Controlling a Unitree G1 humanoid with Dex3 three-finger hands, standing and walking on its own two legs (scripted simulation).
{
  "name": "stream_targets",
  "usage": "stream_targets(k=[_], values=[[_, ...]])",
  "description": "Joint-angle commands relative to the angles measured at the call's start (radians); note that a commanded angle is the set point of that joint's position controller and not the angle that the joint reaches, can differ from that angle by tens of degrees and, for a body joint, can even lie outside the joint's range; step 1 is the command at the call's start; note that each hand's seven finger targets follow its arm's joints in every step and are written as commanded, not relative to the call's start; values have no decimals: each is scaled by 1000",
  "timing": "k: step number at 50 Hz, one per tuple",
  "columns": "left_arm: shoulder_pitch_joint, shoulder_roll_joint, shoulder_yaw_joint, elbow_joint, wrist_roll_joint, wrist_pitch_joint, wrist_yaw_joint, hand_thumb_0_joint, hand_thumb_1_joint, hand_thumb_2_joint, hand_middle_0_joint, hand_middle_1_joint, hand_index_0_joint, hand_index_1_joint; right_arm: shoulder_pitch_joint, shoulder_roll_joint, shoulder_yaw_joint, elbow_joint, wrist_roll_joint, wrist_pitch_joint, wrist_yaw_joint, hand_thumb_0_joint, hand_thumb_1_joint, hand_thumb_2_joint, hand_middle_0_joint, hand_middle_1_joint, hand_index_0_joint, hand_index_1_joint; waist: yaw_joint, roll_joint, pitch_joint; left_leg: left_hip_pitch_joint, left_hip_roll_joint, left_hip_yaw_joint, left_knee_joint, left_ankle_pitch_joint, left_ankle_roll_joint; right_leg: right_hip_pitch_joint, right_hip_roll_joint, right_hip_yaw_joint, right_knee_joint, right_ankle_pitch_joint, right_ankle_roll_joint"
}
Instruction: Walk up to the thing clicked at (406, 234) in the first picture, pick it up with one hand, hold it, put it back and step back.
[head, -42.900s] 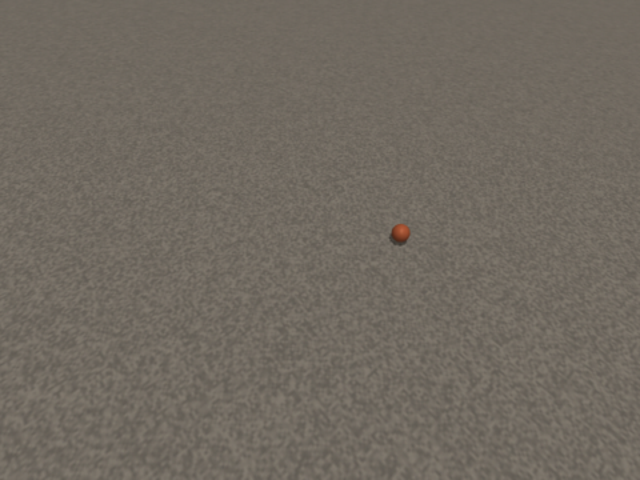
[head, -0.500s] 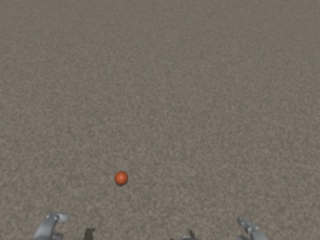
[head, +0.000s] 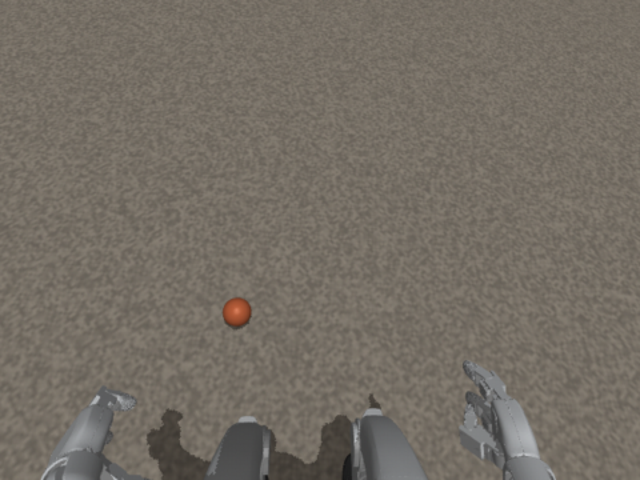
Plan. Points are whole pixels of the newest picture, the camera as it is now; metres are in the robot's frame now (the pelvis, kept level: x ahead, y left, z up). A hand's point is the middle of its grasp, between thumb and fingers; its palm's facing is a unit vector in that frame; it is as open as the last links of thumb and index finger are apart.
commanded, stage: rise first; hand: left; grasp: from above
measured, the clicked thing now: (237, 311) +0.53 +0.19 -0.62
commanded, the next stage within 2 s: none
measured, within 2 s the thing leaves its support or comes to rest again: neither
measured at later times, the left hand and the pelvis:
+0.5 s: hand (174, 357) +0.33 +0.26 -0.32, palm faces -0.49 -0.25 -0.83, open 13.6 cm; pelvis -0.07 -0.01 -0.19, yaw +0 degrees
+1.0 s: hand (192, 323) +0.44 +0.26 -0.43, palm faces -0.45 +0.00 -0.89, open 13.6 cm; pelvis -0.08 +0.01 -0.29, yaw -4 degrees
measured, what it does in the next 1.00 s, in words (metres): lowers itself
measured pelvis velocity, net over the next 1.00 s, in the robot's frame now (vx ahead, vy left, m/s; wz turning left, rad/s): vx -0.08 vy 0.01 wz -0.07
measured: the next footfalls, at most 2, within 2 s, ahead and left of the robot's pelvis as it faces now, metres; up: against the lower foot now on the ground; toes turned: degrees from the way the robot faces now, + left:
none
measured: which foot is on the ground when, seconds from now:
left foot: down 0.00-1.00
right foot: down 0.00-1.00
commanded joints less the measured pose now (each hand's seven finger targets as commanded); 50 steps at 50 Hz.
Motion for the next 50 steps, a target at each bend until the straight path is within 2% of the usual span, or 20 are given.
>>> stream_targets(k=[1, 5, 11, 12, 14, 15, 17, 20, 25, 26, 28, 30, 33, 35, 36, 38, 41, 45, 46, 50], values=[[-192, 172, 64, -53, 114, -89, 45, 0, -520, 936, -66, -1128, -87, -1106, 15, -173, -75, -78, 11, -58, 1, 0, -892, -899, 199, 300, 199, 300, -22, 75, -308, 37, -11, -19, -29, 300, -10, -13, 30, -6, 53, 209, -52], [-324, 221, 57, -24, 198, -133, 68, 0, -526, 951, -64, -1137, -83, -1118, 9, -190, -85, -45, 17, -62, 13, 0, -895, -900, 199, 300, 199, 300, -16, 105, -418, -54, -19, -14, 79, 299, -9, -117, 24, 2, 164, 213, -56], [-548, 334, 93, 88, 314, -177, 99, 0, -529, 956, -74, -1136, -94, -1116, 23, -199, -100, 14, 18, -45, 23, 0, -909, -905, 199, 300, 199, 300, -7, 75, -541, -258, -35, 21, 239, 236, 7, -181, 25, 17, 266, 196, -55], [-592, 322, 73, 111, 329, -186, 99, 0, -539, 970, -74, -1131, -89, -1116, 26, -194, -102, 19, 18, -40, 26, 0, -908, -904, 199, 300, 200, 300, -25, 50, -556, -311, -38, 30, 269, 205, 12, -175, 24, 23, 272, 184, -51], [-673, 339, 66, 160, 362, -207, 101, 0, -522, 953, -90, -1118, -108, -1100, 54, -198, -107, 51, 15, -30, 29, 0, -914, -906, 200, 300, 200, 300, -34, 42, -593, -365, -40, 37, 314, 211, 15, -185, 22, 26, 309, 202, -51], [-751, 381, 74, 163, 390, -221, 103, 0, -510, 959, -73, -1123, -93, -1104, 53, -201, -108, 55, 13, -27, 31, 0, -898, -902, 200, 300, 200, 300, -31, 63, -614, -388, -41, 39, 341, 199, 17, -211, 22, 29, 331, 189, -51], [-838, 408, 69, 241, 432, -248, 106, 0, -444, 935, -89, -1093, -111, -1072, 77, -205, -114, 74, 7, -13, 36, 0, -868, -894, 199, 300, 200, 300, -43, 33, -632, -439, -41, 43, 388, 199, 21, -222, 22, 25, 361, 196, -48], [-948, 445, 63, 406, 498, -290, 116, 0, -436, 937, -97, -1083, -119, -1061, 103, -208, -112, 110, -4, 6, 44, 0, -873, -895, 199, 300, 200, 300, -68, 21, -581, -538, -45, 41, 438, 108, 26, -329, 26, 15, 395, 83, -50], [-1138, 545, 68, 504, 598, -367, 142, 0, -402, 909, -140, -1040, -164, -1018, 112, -217, -99, 113, -26, 33, 56, 0, -886, -899, 199, 300, 200, 300, -83, 34, -612, -629, -49, 48, 525, 38, 33, -393, 30, 3, 453, -12, -46], [-1147, 526, 58, 560, 615, -373, 147, 0, -419, 926, -126, -1046, -148, -1025, 137, -218, -95, 134, -29, 41, 59, 0, -888, -899, 199, 300, 200, 300, -103, 44, -595, -635, -48, 42, 533, 28, 32, -440, 30, -7, 471, -22, -48], [-1241, 570, 57, 564, 654, -400, 161, 0, -425, 931, -125, -1040, -147, -1018, 128, -222, -88, 132, -38, 54, 63, 0, -890, -899, 199, 300, 200, 300, -113, 93, -593, -640, -48, 33, 544, -14, 27, -500, 31, -20, 507, -67, -53], [-1300, 613, 67, 574, 698, -419, 184, 0, -423, 926, -123, -1038, -149, -1013, 129, -227, -85, 130, -47, 71, 66, 0, -897, -901, 199, 300, 200, 300, -117, 110, -615, -646, -50, 33, 572, -16, 28, -520, 32, -27, 531, -75, -53], [-1365, 633, 71, 599, 757, -431, 221, 0, -427, 927, -123, -1023, -148, -998, 154, -237, -72, 148, -62, 98, 76, 0, -905, -903, 199, 300, 200, 300, -135, 186, -654, -601, -47, 24, 602, 43, 22, -580, 28, -46, 592, -8, -57], [-1418, 647, 65, 643, 797, -433, 241, 0, -449, 947, -109, -1013, -130, -992, 168, -252, -69, 163, -68, 109, 81, 0, -907, -903, 199, 300, 200, 299, -167, 223, -626, -587, -40, -4, 609, 47, 15, -673, 24, -65, 636, 1, -61], [-1442, 666, 68, 643, 811, -434, 250, 0, -446, 939, -113, -1016, -137, -993, 164, -249, -64, 168, -73, 116, 84, 0, -911, -904, 199, 300, 200, 300, -164, 238, -629, -587, -42, -3, 617, 51, 15, -677, 26, -67, 647, 4, -64], [-1464, 672, 63, 694, 846, -433, 262, 0, -466, 960, -113, -985, -126, -972, 178, -257, -59, 176, -81, 125, 90, 0, -911, -904, 199, 299, 200, 299, -187, 256, -612, -611, -41, -10, 632, 36, 15, -718, 23, -76, 671, -3, -62], [-1535, 697, 60, 695, 880, -438, 271, 0, -470, 961, -113, -984, -126, -971, 185, -260, -50, 180, -94, 137, 96, 0, -912, -904, 199, 299, 200, 299, -198, 287, -632, -598, -42, -11, 658, 49, 14, -746, 24, -83, 698, 7, -66], [-1545, 699, 58, 784, 903, -428, 276, 0, -476, 960, -109, -985, -122, -971, 213, -279, -38, 191, -109, 150, 105, 0, -916, -905, 199, 299, 200, 299, -240, 307, -584, -615, -37, -33, 681, 75, 8, -803, 18, -98, 737, 35, -66], [-1586, 688, 42, 765, 900, -431, 275, 0, -456, 942, -119, -978, -136, -961, 207, -276, -31, 184, -112, 151, 108, 0, -915, -905, 199, 299, 200, 299, -248, 315, -588, -608, -36, -37, 688, 80, 8, -809, 17, -99, 740, 38, -65], [-1618, 718, 49, 797, 906, -419, 275, 0, -488, 964, -84, -1021, -105, -999, 236, -295, -12, 180, -120, 155, 115, 0, -914, -904, 199, 299, 200, 299, -267, 353, -602, -588, -32, -52, 710, 128, -1, -830, 15, -109, 768, 72, -62]])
